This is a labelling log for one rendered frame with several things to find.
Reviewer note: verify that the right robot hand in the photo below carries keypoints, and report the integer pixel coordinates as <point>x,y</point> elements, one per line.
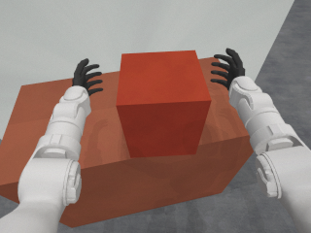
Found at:
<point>235,68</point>

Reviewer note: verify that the carton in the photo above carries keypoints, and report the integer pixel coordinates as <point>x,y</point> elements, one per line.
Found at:
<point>163,102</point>

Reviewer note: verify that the left robot hand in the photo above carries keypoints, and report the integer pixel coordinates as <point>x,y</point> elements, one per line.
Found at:
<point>81,78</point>

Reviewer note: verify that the right robot forearm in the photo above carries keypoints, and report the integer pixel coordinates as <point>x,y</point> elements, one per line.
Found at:
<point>264,124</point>

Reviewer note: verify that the robot left upper arm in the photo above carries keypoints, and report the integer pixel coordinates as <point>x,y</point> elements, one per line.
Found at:
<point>48,185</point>

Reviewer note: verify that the left robot forearm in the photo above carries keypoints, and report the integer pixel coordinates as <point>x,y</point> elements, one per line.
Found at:
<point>65,129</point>

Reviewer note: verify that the pedestal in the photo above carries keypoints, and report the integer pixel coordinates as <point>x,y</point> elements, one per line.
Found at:
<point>113,183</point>

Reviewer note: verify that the robot right upper arm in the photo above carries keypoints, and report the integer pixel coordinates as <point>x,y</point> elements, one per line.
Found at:
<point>285,174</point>

